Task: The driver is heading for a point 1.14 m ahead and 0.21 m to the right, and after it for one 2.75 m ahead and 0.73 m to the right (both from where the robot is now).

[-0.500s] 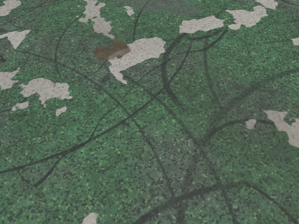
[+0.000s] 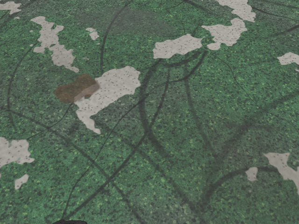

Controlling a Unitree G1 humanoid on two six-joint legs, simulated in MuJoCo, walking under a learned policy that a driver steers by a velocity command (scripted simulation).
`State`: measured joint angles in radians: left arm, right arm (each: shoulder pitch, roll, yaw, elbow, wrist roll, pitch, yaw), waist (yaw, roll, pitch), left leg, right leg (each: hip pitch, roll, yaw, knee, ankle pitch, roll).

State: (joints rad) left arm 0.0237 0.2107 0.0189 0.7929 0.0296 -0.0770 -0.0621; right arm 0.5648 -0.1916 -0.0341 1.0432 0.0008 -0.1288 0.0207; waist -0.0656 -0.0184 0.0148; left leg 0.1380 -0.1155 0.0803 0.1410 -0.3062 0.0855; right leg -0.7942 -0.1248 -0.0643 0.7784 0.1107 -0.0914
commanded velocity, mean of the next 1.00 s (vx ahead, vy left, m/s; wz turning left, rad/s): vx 0.52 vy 0.00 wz -0.49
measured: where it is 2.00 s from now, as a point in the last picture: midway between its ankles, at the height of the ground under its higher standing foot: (150, 122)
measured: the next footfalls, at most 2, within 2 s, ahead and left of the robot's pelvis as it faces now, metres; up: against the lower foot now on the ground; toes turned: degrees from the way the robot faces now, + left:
right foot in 0.14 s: +0.35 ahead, -0.07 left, +0.00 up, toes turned -4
left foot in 0.54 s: +0.78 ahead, +0.03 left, +0.00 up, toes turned -26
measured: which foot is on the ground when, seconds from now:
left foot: down 0.00-0.16, up 0.18-0.52, down 0.54-0.96, up 0.98-1.00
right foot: up 0.00-0.12, down 0.14-0.54, up 0.56-0.92, down 0.94-1.00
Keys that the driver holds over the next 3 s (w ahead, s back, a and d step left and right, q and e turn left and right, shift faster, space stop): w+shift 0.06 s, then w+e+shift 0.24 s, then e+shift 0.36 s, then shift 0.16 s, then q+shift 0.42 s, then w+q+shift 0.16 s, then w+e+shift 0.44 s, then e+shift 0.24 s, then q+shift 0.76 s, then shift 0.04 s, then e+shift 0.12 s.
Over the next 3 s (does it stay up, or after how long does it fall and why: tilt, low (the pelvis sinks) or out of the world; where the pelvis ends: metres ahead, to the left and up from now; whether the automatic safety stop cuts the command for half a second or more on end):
stays up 1.34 -0.28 0.01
